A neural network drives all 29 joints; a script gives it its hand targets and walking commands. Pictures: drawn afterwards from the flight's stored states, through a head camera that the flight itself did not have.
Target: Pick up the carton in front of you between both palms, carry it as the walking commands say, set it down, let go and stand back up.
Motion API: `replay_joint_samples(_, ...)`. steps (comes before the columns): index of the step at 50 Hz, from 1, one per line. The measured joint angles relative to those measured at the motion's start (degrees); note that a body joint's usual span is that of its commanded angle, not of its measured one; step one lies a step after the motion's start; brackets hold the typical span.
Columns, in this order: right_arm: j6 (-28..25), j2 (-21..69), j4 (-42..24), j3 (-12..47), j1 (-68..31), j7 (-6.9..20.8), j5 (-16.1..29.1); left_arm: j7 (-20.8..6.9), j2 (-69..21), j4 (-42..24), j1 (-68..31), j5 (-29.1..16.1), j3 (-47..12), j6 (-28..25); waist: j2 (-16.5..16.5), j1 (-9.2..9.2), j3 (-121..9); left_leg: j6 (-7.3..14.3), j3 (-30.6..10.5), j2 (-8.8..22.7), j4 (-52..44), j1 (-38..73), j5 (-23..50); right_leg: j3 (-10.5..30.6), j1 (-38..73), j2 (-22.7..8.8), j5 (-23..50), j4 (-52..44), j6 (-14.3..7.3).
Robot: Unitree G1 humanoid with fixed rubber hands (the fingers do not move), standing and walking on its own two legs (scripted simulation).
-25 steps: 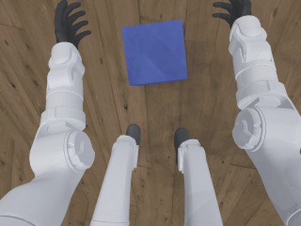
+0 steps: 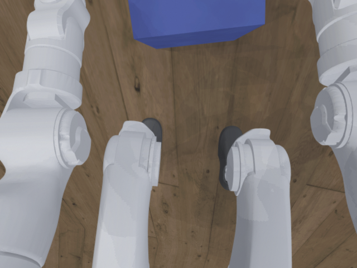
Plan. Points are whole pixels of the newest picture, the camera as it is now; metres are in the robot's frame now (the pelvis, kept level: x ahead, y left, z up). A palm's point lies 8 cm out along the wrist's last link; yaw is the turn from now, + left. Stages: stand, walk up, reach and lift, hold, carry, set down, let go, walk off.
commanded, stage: reach and lift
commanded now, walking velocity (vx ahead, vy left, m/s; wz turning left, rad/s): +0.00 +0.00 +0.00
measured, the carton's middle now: out of the picture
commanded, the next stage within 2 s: none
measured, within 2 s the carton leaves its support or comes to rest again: leaves its support in 1.06 s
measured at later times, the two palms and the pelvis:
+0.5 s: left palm out of the picture +0.55 +0.19 -0.21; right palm out of the picture +0.59 -0.15 -0.22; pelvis +0.01 +0.00 -0.04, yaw +0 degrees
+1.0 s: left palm out of the picture +0.56 +0.17 -0.21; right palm out of the picture +0.58 -0.14 -0.21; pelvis +0.01 +0.00 -0.05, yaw +0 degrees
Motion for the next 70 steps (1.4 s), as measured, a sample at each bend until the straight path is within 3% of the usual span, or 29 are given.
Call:
replay_joint_samples(6,-1.9,-0.3,4.6,0.1,-4.1,0.7,0.1,-0.5,0.4,5.3,-4.8,1.0,-0.2,-1.8,0.4,-0.27,6.2,0.2,0.2,0.2,4.6,-0.9,-0.6,-0.2,-0.8,-0.1,-0.7,4.5,0.2)
replay_joint_samples(18,-4.5,-1.0,2.8,5.0,-2.6,0.0,4.3,0.3,0.3,6.3,-5.0,-1.6,-2.4,-4.7,1.0,-0.33,10.2,0.9,1.0,1.1,10.8,0.0,-4.3,-0.4,0.3,-1.1,-4.7,10.9,-0.2)
replay_joint_samples(34,-3.8,3.0,4.7,4.1,-4.7,-0.2,2.0,-0.6,-2.2,6.9,-6.8,-0.3,-2.6,-4.1,0.6,-0.59,10.2,0.4,0.7,1.1,8.9,0.1,-2.2,-0.8,0.1,-1.2,-2.5,9.2,-0.8)
replay_joint_samples(35,-3.6,3.3,4.9,3.5,-5.2,-0.9,1.4,0.3,-2.7,6.9,-7.3,0.7,-1.6,-4.0,0.5,-0.57,10.7,0.4,0.6,1.1,8.9,0.4,-2.2,-0.8,0.4,-1.1,-2.4,9.1,-0.8)
replay_joint_samples(39,-2.4,3.6,6.2,1.7,-7.3,-1.1,-1.4,0.6,-3.5,5.2,-7.8,3.8,1.9,-2.7,0.2,-0.62,12.3,0.3,0.5,1.0,9.1,1.3,-2.2,-0.7,1.2,-0.7,-2.3,9.2,-0.7)
replay_joint_samples(44,0.1,4.9,3.5,-3.5,-5.3,0.7,-5.2,-2.7,-4.1,1.4,-5.9,8.1,5.6,1.1,-0.5,-0.76,11.6,0.1,0.3,1.0,10.7,1.2,-3.3,-0.9,1.0,-0.3,-3.2,10.7,-0.8)
replay_joint_samples(48,1.7,6.4,-0.7,-5.2,-1.7,1.1,-5.6,-3.7,-3.7,-1.2,-3.5,8.0,5.5,3.5,-0.2,-1.02,9.5,-0.1,-0.1,0.6,11.6,0.4,-4.3,-1.1,0.3,-0.3,-4.3,11.6,-1.0)
replay_joint_samples(52,3.2,7.8,-5.4,-4.3,2.6,-1.1,-4.3,-2.2,-4.3,-5.1,-0.1,5.7,3.9,5.4,-0.1,-0.97,6.8,-0.5,-0.5,0.1,11.6,-0.3,-4.9,-1.0,-0.4,0.0,-4.8,11.6,-0.9)
replay_joint_samples(55,4.9,9.6,-9.8,-3.9,6.3,-4.2,-3.7,2.0,-6.3,-10.0,3.7,4.5,3.3,7.0,-0.1,-0.80,3.4,-0.9,-1.1,-0.9,10.9,-0.8,-4.7,-0.7,-0.9,0.9,-4.7,10.6,-0.3)
replay_joint_samples(57,6.1,10.6,-12.8,-4.5,8.8,-4.2,-4.3,2.0,-7.3,-13.4,6.7,4.6,4.0,8.1,0.0,-0.90,0.6,-1.3,-1.8,-1.8,9.9,-0.9,-4.3,-0.2,-0.8,1.6,-4.4,9.5,0.3)
replay_joint_samples(62,8.8,14.8,-16.2,-10.0,13.9,-3.1,-9.0,0.2,-10.5,-17.5,12.7,8.6,7.9,10.4,0.2,-1.55,-9.2,-2.3,-2.8,-2.9,5.4,-0.1,-3.6,0.5,0.0,2.6,-2.9,4.7,1.4)
replay_joint_samples(70,10.9,19.7,-13.3,-22.3,16.8,0.7,-21.2,-3.6,-15.7,-14.7,14.5,21.8,17.2,12.9,-1.0,-1.71,-18.8,-1.2,-2.7,-2.5,-5.1,4.7,0.2,1.3,4.8,3.3,1.3,-6.2,1.4)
